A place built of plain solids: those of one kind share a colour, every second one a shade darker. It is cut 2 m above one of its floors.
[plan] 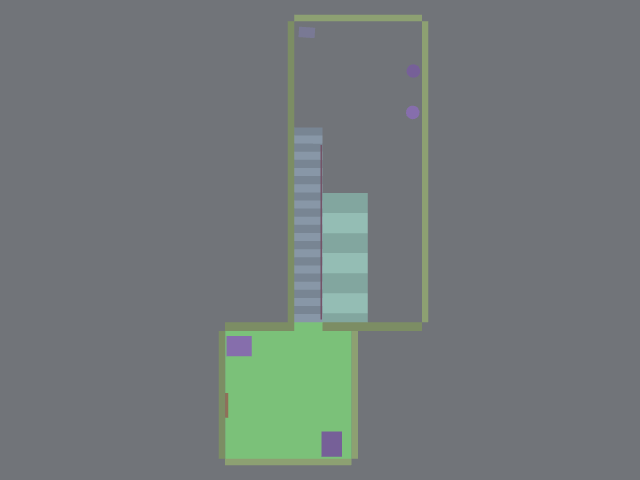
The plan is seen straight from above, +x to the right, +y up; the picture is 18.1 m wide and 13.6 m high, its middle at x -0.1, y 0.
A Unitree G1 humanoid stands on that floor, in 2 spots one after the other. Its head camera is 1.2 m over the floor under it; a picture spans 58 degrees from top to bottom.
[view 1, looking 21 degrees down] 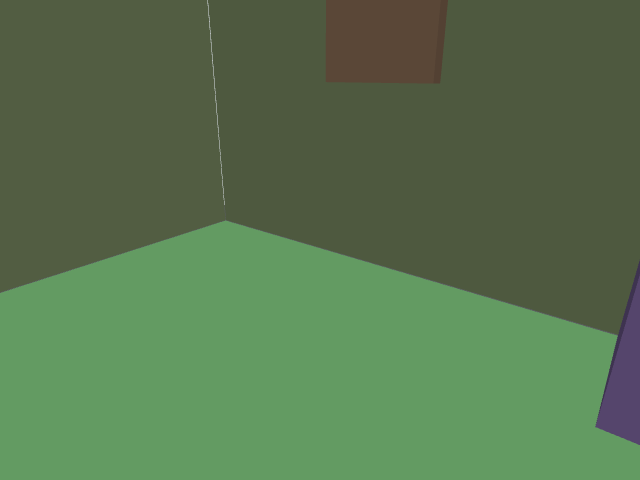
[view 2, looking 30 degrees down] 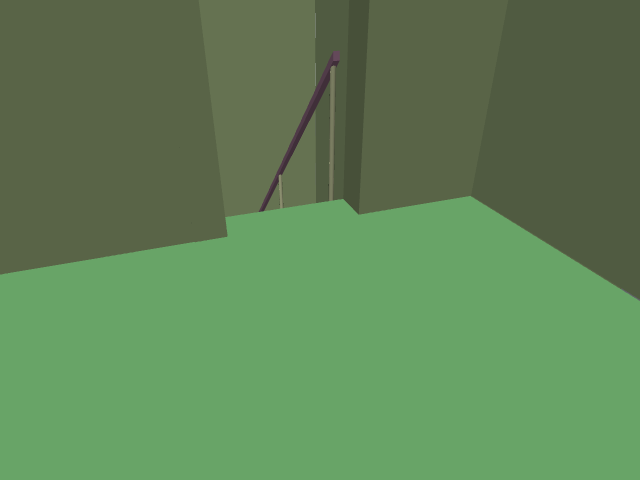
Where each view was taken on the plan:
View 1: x -0.46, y -3.33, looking -142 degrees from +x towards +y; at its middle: wall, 3.17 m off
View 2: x -1.07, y -4.74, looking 70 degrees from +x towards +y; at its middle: floor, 2.40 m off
